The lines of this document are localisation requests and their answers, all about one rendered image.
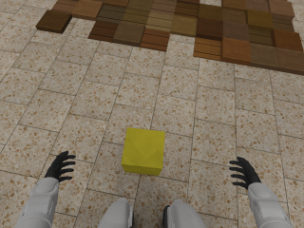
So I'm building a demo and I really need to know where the robot thigh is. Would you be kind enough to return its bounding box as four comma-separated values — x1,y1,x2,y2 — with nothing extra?
167,202,207,228
97,200,133,228

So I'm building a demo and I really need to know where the robot left thigh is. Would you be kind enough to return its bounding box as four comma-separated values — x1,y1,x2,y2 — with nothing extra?
97,200,133,228

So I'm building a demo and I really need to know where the left robot forearm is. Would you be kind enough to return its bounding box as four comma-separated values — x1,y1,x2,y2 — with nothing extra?
14,177,60,228

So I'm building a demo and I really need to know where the carton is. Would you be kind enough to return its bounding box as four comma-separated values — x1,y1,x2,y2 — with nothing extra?
121,127,165,176

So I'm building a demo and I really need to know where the robot right hand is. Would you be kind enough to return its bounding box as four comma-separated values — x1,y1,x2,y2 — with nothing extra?
229,156,261,190

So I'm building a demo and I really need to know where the right robot forearm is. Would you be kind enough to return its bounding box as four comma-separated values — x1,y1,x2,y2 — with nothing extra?
248,182,294,228

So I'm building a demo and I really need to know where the robot right thigh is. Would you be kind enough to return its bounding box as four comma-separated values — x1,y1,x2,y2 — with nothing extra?
167,202,207,228

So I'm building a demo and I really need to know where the robot left hand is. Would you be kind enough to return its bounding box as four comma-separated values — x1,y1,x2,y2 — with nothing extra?
44,151,76,182

